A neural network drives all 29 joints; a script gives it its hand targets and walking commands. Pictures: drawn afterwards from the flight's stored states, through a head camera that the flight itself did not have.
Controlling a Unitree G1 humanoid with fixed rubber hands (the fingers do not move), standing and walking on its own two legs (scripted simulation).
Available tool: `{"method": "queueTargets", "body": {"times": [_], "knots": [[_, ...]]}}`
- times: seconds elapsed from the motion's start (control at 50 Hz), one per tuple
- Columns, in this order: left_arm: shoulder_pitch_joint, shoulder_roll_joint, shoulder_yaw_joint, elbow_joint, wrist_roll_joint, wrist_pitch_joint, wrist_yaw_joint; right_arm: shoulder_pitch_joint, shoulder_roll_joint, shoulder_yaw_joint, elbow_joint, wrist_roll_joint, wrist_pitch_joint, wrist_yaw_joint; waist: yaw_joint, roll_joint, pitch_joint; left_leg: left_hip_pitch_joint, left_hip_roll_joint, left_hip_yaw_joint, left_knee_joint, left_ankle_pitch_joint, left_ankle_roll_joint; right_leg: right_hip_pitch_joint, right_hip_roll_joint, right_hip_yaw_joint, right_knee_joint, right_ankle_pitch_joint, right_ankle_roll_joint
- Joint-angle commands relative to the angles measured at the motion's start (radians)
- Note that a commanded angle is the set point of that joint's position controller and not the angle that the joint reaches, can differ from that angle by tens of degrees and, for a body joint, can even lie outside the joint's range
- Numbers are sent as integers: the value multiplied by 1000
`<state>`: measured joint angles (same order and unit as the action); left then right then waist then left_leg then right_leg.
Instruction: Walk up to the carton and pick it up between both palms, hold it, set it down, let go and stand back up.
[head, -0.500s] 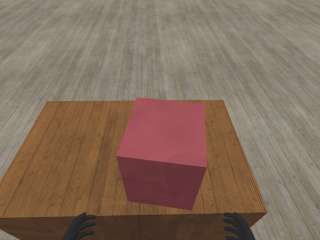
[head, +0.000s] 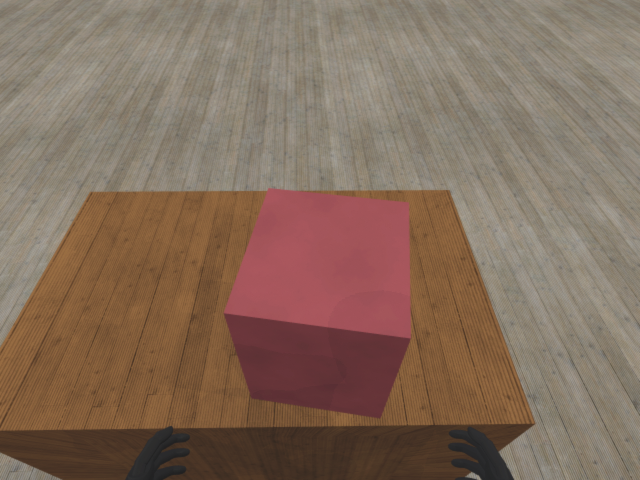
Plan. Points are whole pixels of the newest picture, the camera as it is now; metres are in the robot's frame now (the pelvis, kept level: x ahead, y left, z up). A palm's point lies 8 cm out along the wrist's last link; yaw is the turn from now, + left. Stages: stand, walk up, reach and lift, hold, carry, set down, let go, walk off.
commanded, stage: let go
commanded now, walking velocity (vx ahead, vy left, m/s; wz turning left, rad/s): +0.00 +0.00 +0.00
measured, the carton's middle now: (325, 306) +0.38 +0.00 -0.02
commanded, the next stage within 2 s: stand in 0.30 s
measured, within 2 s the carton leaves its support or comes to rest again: neither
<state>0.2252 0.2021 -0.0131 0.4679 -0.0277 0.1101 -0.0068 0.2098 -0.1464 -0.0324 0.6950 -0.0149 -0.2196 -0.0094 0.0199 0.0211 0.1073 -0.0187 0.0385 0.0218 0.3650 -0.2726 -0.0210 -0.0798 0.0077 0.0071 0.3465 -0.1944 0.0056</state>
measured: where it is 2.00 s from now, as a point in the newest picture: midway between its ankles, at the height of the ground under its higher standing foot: outside the picture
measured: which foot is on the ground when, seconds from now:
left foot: down 0.00-1.00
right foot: down 0.00-1.00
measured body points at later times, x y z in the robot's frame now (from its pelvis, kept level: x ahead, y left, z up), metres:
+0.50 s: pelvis +0.00 +0.00 -0.01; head +0.00 +0.01 +0.44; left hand +0.14 +0.28 -0.10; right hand +0.12 -0.28 -0.11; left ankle -0.04 +0.13 -0.75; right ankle +0.00 -0.13 -0.75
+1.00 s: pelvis -0.03 +0.01 +0.00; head -0.03 +0.01 +0.45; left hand +0.04 +0.32 -0.12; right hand +0.07 -0.28 -0.13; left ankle -0.04 +0.13 -0.75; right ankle +0.00 -0.13 -0.75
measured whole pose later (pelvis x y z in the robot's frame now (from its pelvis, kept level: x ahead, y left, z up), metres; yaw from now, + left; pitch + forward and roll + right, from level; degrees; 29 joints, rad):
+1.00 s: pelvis -0.03 +0.01 +0.00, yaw +1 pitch -2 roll +1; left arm 0.21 0.37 -0.02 0.96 0.02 -0.02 0.00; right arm 0.16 -0.35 0.00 1.03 -0.02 -0.01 0.03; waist 0.02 0.00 0.02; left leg -0.13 -0.01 0.02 0.40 -0.24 0.01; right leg -0.21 -0.04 0.01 0.43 -0.19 0.03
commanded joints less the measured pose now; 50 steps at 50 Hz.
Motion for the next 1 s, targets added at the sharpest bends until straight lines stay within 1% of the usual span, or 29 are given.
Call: {"method": "queueTargets", "body": {"times": [0.0,0.02,0.1,0.16,0.24,0.28,0.3,0.32,0.34,0.36,0.4,0.42,0.46,0.48,0.5,0.52,0.54,0.62,0.64,0.66,0.7,0.74,0.76,0.8,0.84,0.86,0.9,0.94,0.98], "knots": [[-70,87,41,-116,16,-34,11,-57,-105,-36,-81,2,-61,0,0,-11,-150,-40,-36,51,-24,309,-21,66,19,-42,-22,232,-13],[-72,99,43,-122,19,-32,12,-51,-111,-41,-45,1,-57,1,-11,4,-122,-31,-38,53,-20,311,-25,52,11,-38,-28,254,-11],[-65,98,48,-107,6,-34,2,-51,-106,-24,-66,2,-73,-5,-16,-68,-138,-20,-37,51,-9,335,-15,50,12,-38,-24,318,1],[-78,88,53,-66,45,-21,5,-72,-133,-27,-5,7,-76,6,0,-5,-121,-16,-40,49,-13,333,-24,50,18,-44,-22,297,-5],[-96,86,47,-76,35,-22,19,-102,-125,-14,-16,24,-74,19,14,-10,-133,-41,-39,50,-14,291,-14,31,13,-31,-35,246,-9],[-97,84,37,-79,27,-21,15,-78,-132,-26,21,16,-66,18,-7,-27,-139,-29,-33,50,-10,304,-19,29,11,-39,-28,279,-10],[-20,278,132,26,68,-75,27,-16,-333,-57,48,-26,56,-18,-6,-68,-191,-175,44,-32,57,416,15,26,-86,75,120,397,-31],[-13,288,135,43,48,-87,33,22,-351,-69,45,-27,93,-22,-15,-54,-199,-136,46,-28,40,367,22,35,-89,54,110,348,-28],[-23,257,131,51,46,-95,33,-44,-339,-73,38,-35,115,-29,8,13,-214,-130,38,-16,51,357,24,34,-105,61,101,354,-24],[-17,244,118,67,53,-109,36,-7,-311,-59,45,-23,123,-23,-7,21,-244,-112,56,-44,63,342,42,40,-116,81,114,322,-41],[-60,246,111,85,55,-133,23,-41,-331,-50,50,-19,143,-20,-15,-41,-219,-111,58,-55,39,324,55,-32,-108,71,99,241,-35],[-65,223,99,106,50,-134,22,-48,-334,-51,58,-22,147,-21,-1,3,-222,-108,52,-45,45,298,49,-42,-108,65,100,253,-29],[-92,261,92,133,55,-141,18,-57,-319,-45,72,-20,157,-3,-10,-19,-159,-154,50,-59,30,234,50,-93,-106,65,84,194,-35],[-82,263,93,162,61,-144,19,-66,-314,-39,76,-25,165,-1,-14,-81,-120,-171,55,-73,16,245,51,-96,-103,51,73,216,-36],[-66,263,98,178,53,-141,13,-87,-354,-60,88,-20,160,5,9,53,-140,-186,49,-74,11,122,57,-93,-100,64,70,154,-36],[-68,294,109,198,70,-145,12,-73,-337,-39,102,-23,163,12,8,-21,-157,-179,47,-78,2,140,57,-71,-98,63,83,139,-44],[-59,308,99,224,71,-138,6,-29,-340,-33,122,-13,167,16,-15,-42,-123,-178,58,-85,8,151,64,-88,-103,74,63,146,-48],[-83,312,85,247,59,-151,14,-77,-410,-46,156,-17,181,18,-4,47,-133,-191,62,-99,-14,115,68,-86,-117,92,69,129,-48],[-68,327,86,271,54,-153,17,-53,-419,-48,156,-13,180,18,-22,-7,-208,-138,53,-102,-10,137,72,-52,-110,88,85,148,-44],[-63,327,78,294,57,-154,14,-75,-406,-41,165,-13,174,19,-12,-67,-150,-154,61,-114,-14,136,68,-95,-98,83,53,106,-42],[-63,328,70,317,51,-151,13,-73,-400,-32,193,-11,173,23,-9,-8,-125,-165,66,-128,-25,163,74,-82,-103,88,44,121,-45],[-67,332,63,336,39,-153,15,-71,-435,-30,216,-10,177,16,-16,0,-98,-183,58,-116,-45,143,63,-110,-118,102,52,120,-40],[-53,350,63,363,41,-150,6,-93,-435,-30,216,-13,181,29,3,-11,-123,-154,60,-112,-44,135,61,-96,-117,90,46,73,-46],[-47,356,62,383,42,-152,14,-55,-411,-16,247,-8,187,25,-3,-49,-93,-192,62,-147,-65,100,70,-87,-99,91,33,67,-37],[-41,349,59,403,46,-148,13,-105,-434,-18,243,-9,181,19,1,24,-90,-197,54,-128,-66,11,62,-93,-109,95,19,37,-37],[-44,357,56,401,49,-152,10,-110,-417,-20,239,-12,180,24,-4,-27,-72,-199,59,-130,-81,16,65,-111,-108,86,23,43,-41],[-23,349,47,425,38,-152,7,-101,-454,-18,265,-16,183,28,18,4,-105,-187,55,-126,-73,8,65,-94,-116,99,21,38,-38],[-78,371,50,424,51,-156,17,-75,-418,-16,276,-3,195,22,-14,-67,-127,-133,61,-138,-70,65,63,-107,-110,93,18,40,-39],[-43,352,43,447,39,-157,19,-114,-435,-24,283,-10,185,22,-5,-5,-98,-138,45,-124,-59,94,65,-112,-120,105,-5,87,-30]]}}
